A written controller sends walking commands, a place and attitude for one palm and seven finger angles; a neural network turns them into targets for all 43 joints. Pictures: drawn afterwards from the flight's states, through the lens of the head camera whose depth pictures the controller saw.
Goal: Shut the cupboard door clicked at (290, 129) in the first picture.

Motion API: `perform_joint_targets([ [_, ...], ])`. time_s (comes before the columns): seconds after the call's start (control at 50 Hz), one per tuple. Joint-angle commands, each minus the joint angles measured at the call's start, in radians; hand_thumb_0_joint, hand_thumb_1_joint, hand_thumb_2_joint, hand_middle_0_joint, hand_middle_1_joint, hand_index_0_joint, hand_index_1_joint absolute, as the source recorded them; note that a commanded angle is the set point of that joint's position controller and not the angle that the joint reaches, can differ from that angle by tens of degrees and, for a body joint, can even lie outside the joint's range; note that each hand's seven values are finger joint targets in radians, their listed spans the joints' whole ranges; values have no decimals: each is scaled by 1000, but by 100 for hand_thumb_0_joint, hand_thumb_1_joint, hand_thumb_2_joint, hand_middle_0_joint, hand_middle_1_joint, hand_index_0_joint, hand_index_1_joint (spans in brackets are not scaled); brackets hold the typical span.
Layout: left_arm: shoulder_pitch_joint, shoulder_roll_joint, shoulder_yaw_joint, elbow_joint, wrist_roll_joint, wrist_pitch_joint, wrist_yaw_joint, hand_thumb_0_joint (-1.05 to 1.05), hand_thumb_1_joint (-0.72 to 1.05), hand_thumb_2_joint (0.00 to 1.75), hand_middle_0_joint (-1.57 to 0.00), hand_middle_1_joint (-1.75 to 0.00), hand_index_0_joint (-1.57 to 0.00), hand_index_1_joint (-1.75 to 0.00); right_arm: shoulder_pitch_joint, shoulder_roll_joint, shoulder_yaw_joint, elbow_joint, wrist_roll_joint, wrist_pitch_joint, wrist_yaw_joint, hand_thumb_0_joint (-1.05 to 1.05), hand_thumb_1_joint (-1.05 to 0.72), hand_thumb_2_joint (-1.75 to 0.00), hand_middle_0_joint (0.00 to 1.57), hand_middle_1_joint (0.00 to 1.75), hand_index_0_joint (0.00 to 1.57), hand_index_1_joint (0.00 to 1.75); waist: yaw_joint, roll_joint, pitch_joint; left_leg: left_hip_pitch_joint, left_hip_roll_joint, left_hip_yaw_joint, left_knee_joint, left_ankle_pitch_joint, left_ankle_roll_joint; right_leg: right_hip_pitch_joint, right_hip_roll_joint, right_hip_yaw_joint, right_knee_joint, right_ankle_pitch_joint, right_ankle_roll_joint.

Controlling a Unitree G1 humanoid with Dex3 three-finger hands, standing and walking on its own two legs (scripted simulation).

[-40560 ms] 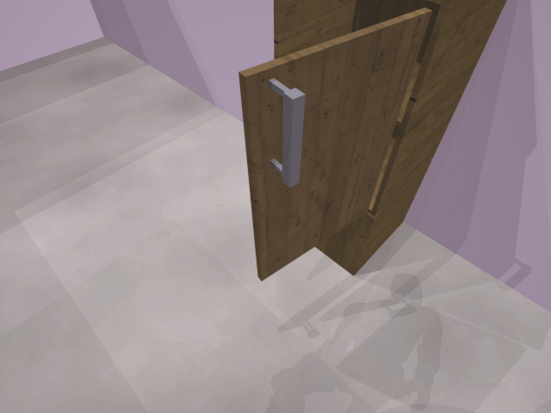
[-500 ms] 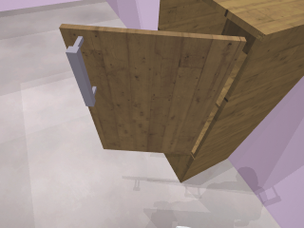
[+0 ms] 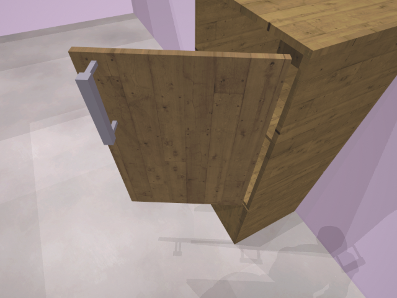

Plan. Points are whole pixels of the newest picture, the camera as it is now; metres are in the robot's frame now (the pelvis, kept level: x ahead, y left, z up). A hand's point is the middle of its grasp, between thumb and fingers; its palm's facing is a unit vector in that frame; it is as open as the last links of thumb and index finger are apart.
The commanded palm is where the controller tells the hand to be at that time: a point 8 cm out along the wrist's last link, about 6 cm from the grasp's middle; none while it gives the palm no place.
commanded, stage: come to a stop and stand still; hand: left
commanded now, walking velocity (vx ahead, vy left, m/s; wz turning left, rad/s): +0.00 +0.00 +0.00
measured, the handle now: (101, 106) +0.45 +0.23 +0.14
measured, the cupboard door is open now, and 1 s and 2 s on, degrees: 61 61 61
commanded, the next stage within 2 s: look again from close up in 0.60 s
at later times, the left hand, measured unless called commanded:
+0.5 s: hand out of the picture -0.01 +0.13 -0.18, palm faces +0.04 -0.98 -0.18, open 7.4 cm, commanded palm none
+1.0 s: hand out of the picture +0.04 +0.19 -0.18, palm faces +0.00 -0.97 -0.24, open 7.4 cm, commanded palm none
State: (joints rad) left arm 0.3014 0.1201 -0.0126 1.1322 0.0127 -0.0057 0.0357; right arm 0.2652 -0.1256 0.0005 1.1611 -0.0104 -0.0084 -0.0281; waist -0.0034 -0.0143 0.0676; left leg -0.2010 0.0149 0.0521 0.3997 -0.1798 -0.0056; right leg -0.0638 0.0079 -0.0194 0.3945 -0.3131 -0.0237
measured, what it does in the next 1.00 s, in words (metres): stands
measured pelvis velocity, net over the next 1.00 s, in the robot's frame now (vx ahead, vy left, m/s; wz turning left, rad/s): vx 0.02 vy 0.01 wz -0.03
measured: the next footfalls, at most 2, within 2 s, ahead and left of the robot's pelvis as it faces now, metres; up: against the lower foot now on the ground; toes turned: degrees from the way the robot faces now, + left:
right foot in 1.46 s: +0.05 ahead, -0.06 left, +0.00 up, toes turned -1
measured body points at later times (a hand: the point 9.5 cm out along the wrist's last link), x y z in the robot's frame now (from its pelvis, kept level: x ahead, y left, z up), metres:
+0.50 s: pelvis +0.02 -0.03 +0.00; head +0.04 -0.03 +0.45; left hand -0.01 +0.18 -0.16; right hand +0.01 -0.24 -0.16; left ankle +0.02 +0.12 -0.74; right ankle -0.06 -0.10 -0.74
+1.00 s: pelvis +0.02 +0.01 -0.01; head +0.02 +0.01 +0.44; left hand +0.05 +0.24 -0.16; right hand +0.07 -0.22 -0.16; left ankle +0.02 +0.11 -0.74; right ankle -0.06 -0.10 -0.74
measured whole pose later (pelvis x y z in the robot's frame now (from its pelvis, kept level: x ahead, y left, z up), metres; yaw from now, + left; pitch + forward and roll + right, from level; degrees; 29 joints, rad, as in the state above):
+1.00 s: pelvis +0.02 +0.01 -0.01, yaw -2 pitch -1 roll +0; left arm 0.30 0.17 -0.01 1.02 0.02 -0.01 0.06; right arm 0.23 -0.17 0.00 1.01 -0.01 -0.01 -0.04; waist 0.00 0.01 0.01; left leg -0.25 0.00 0.04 0.59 -0.32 0.02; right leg -0.10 0.02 0.00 0.53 -0.41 -0.02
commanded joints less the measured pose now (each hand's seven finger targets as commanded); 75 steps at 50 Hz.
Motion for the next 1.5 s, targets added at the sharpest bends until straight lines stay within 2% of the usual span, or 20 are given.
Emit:
perform_joint_targets([
  [0.0, 85, 92, 20, -21, -5, -21, 6, 0, 90, 90, -20, -30, -20, -30, 50, -82, -15, -16, 0, -13, -8, 0, -90, -90, 20, 30, 20, 30, 3, 2, 21, 94, 79, -77, -51, 120, 19, -141, -111, 88, -107, 159, -8],
  [0.66, 116, 107, 35, -33, -2, -25, 18, 0, 90, 90, -20, -30, -20, -30, 31, -81, -13, -27, 2, -14, -21, 0, -90, -90, 20, 30, 20, 30, 13, -8, -12, 103, 82, -34, 3, 226, 4, -62, -119, 81, -71, 515, 21],
  [0.68, 193, 142, 37, -10, 15, -60, 55, 0, 90, 90, -20, -30, -20, -30, -94, -121, -18, -119, 10, -25, -9, 0, -90, -90, 20, 30, 20, 30, 48, -22, 11, -13, 65, 26, 296, 123, -10, -119, -200, 208, -77, 1055, 110],
  [0.7, 141, 180, 48, -64, 15, -65, 47, 0, 90, 90, -20, -30, -20, -30, -26, -73, -17, -157, 5, -11, 0, 0, -90, -90, 20, 30, 20, 30, -15, -50, -34, -137, 18, -43, 323, -159, 18, -5, -231, 186, 8, 1130, 65],
  [0.72, 116, 191, 55, -93, 19, -69, 44, 0, 90, 90, -20, -30, -20, -30, -10, -75, -19, -170, -4, -13, 5, 0, -90, -90, 20, 30, 20, 30, -10, -26, -96, -158, 17, -14, 295, -171, 22, 68, -245, 160, 59, 1252, 1],
  [0.74, 110, 179, 43, -106, 16, -70, 38, 0, 90, 90, -20, -30, -20, -30, 23, -74, -18, -176, 2, -19, 3, 0, -90, -90, 20, 30, 20, 30, -26, -36, -154, -118, 1, -11, 253, -160, 27, 91, -208, 128, 114, 1206, -59],
  [0.8, 96, 157, 35, -134, 2, -60, 35, 0, 90, 90, -20, -30, -20, -30, 82, -111, -23, -174, 2, -30, -5, 0, -90, -90, 20, 30, 20, 30, -37, -95, -166, 10, 19, -31, 121, 140, 48, 23, -134, 93, 191, 991, -41],
  [0.84, 117, 134, 30, -142, 0, -40, 33, 0, 90, 90, -20, -30, -20, -30, 66, -134, -21, -175, 0, -28, -14, 0, -90, -90, 20, 30, 20, 30, -10, 44, -99, 51, 76, -70, 173, 360, 68, -95, -99, 97, 142, 652, -29],
  [1.0, 57, 155, 20, -154, 0, -7, 19, 0, 90, 90, -20, -30, -20, -30, 7, -159, -14, -188, -3, -16, -3, 0, -90, -90, 20, 30, 20, 30, 7, 14, 19, -32, 79, -147, 31, 84, 72, -155, -64, 94, 33, 85, -20],
  [1.16, 48, 181, 17, -149, 0, -4, 8, 0, 90, 90, -20, -30, -20, -30, -3, -187, -10, -174, -3, -24, 2, 0, -90, -90, 20, 30, 20, 30, 12, 22, -18, -5, 81, -161, -32, 36, 75, -144, -77, 86, 20, 52, -10],
  [1.24, 57, 191, 16, -131, -1, -10, 9, 0, 90, 90, -20, -30, -20, -30, 0, -190, -9, -154, 0, -31, 0, 0, -90, -90, 20, 30, 20, 30, 12, 12, -62, 47, 78, -138, 1, 178, 74, -123, -91, 95, 15, 144, -4],
  [1.26, 75, 165, 16, -117, 17, -31, 46, 0, 90, 90, -20, -30, -20, -30, -12, -202, -13, -202, 7, -30, 3, 0, -90, -90, 20, 30, 20, 30, 0, 8, -22, 33, 103, -129, 172, 475, 46, -181, -106, 108, 29, 382, 11],
  [1.28, -789, 808, 508, -1725, -76, -292, 89, 0, 90, 90, -20, -30, -20, -30, 120, -406, -77, -418, 36, -227, -69, 0, -90, -90, 20, 30, 20, 30, -166, 107, -388, 437, 69, -223, 229, 591, 21, -325, -3, -83, 369, 457, 8],
  [1.3, 15, 239, 52, -1388, -115, -216, 84, 0, 90, 90, -22, -32, -22, -32, 16, -273, 5, -437, 92, -331, -99, 0, -90, -90, 20, 30, 20, 30, -41, 437, -568, 572, 130, -268, 147, 650, -6, -449, 20, -79, 582, -9, 26],
  [1.32, 240, 55, -12, -1397, -179, -97, 84, 0, 90, 90, -24, -34, -24, -34, -22, -231, -18, -454, 66, -364, -74, 0, -90, -90, 20, 30, 20, 30, -7, 386, -535, 316, 87, -224, 59, 562, -49, -339, 11, -52, 656, -82, 1],
  [1.34, 93, 69, -21, -1329, -156, -84, 82, 0, 90, 90, -25, -36, -25, -36, 2, -213, -26, -432, 61, -377, -37, 0, -90, -90, 20, 30, 20, 30, -45, 169, -316, 103, 70, -190, 33, 377, -26, -456, 0, -41, 584, -73, 13],
  [1.38, 59, 120, 86, -1219, -173, -157, 48, 0, 90, 90, -29, -40, -29, -40, -38, -243, -69, -495, 45, -385, -2, 0, -90, -90, 20, 30, 20, 30, -56, 31, -48, -180, 19, -178, 146, -21, -21, -525, -11, -69, 347, -107, -8],
  [1.4, 149, 121, 130, -1131, -191, -223, 10, 0, 90, 90, -31, -42, -31, -42, -58, -244, -69, -531, 37, -384, 5, 0, -90, -90, 20, 30, 20, 30, -31, -94, -54, -282, -14, -157, 231, -158, -16, -547, -10, -67, 249, -129, -10],
  [1.46, 298, 156, 250, -1008, -274, -451, -185, 0, 90, 90, -36, -48, -36, -48, -104, -257, -71, -623, 22, -359, 29, 0, -90, -90, 20, 30, 20, 30, 35, -97, -154, -488, -56, -99, 408, -193, -26, -617, -26, -6, 348, -213, -31],
  [1.48, 310, 150, 249, -967, -308, -526, -268, 0, 90, 90, -38, -50, -38, -50, -130, -250, -81, -644, 27, -350, 28, 0, -90, -90, 20, 30, 20, 30, 36, -245, -125, -602, -59, -80, 491, -252, -19, -651, -35, 67, 364, -321, -25],
])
